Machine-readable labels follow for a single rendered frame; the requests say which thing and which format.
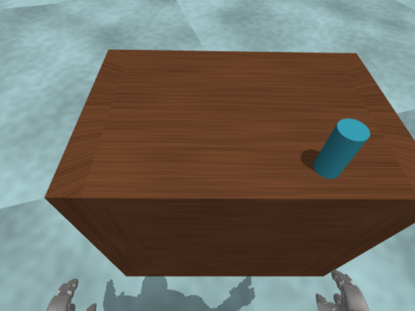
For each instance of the right robot hand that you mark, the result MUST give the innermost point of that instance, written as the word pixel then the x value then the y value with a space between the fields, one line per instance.
pixel 351 297

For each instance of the left robot hand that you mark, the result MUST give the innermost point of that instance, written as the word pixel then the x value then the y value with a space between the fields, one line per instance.
pixel 62 301

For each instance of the can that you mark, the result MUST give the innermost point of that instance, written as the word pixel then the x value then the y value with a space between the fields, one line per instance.
pixel 345 141

